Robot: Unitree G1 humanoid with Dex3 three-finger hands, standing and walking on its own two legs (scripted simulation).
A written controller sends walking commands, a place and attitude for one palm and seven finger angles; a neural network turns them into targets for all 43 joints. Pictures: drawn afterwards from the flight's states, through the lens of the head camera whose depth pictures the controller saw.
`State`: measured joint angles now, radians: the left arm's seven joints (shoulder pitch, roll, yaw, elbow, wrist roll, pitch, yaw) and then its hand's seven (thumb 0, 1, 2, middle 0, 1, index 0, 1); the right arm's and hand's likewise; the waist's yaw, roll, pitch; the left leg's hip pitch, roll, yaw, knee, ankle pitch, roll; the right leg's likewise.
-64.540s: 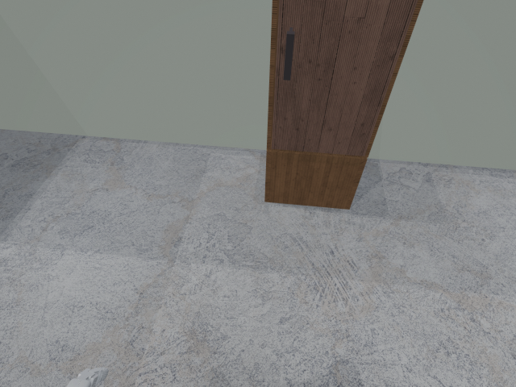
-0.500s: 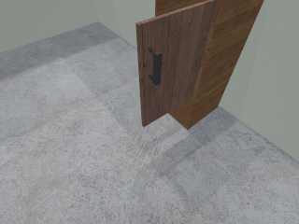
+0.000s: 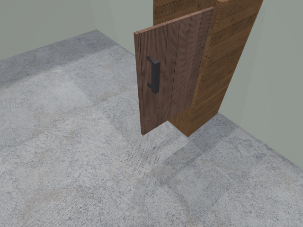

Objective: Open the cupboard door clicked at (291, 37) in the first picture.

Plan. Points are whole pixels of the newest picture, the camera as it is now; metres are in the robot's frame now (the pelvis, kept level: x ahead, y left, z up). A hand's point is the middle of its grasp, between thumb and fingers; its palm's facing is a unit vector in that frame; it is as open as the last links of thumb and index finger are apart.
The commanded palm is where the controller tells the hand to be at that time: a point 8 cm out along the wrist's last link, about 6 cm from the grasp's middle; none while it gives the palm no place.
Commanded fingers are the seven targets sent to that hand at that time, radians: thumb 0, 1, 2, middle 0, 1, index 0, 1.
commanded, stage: let the arm hang, fingers relaxed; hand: left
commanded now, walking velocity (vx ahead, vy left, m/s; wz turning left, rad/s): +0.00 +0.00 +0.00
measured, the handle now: (152, 75) +0.66 +0.03 +0.03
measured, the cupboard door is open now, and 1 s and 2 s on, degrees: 87 87 87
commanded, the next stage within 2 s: look to check the result in 0.06 s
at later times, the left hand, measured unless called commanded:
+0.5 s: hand out of the picture +0.07 +0.22 -0.16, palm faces +0.00 -0.95 -0.32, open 7.4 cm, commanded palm none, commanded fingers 0.00 0.90 0.90 -0.20 -0.30 -0.20 -0.30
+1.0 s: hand out of the picture +0.11 +0.21 -0.16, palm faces -0.01 -0.95 -0.31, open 7.4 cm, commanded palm none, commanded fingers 0.00 0.90 0.90 -0.20 -0.30 -0.20 -0.30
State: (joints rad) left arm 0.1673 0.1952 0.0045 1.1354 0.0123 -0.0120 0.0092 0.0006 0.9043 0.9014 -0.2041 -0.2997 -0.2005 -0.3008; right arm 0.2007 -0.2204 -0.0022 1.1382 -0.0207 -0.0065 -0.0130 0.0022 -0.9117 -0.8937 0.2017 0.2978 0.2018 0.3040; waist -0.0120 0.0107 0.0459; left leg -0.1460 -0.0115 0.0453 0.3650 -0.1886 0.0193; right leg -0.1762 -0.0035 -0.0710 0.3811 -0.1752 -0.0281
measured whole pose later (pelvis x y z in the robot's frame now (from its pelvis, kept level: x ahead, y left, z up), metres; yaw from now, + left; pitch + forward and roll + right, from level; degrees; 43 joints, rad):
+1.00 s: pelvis +0.04 -0.02 +0.00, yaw +0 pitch -1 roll +0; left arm 0.11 0.28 0.01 1.14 0.01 -0.03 0.01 0.00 0.90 0.90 -0.21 -0.30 -0.20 -0.30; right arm 0.12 -0.30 0.00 1.13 -0.02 -0.01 -0.01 0.00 -0.91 -0.89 0.20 0.30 0.20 0.30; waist -0.01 0.02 0.05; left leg -0.07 0.02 0.03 0.29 -0.20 -0.01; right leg -0.09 0.03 -0.08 0.30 -0.19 -0.05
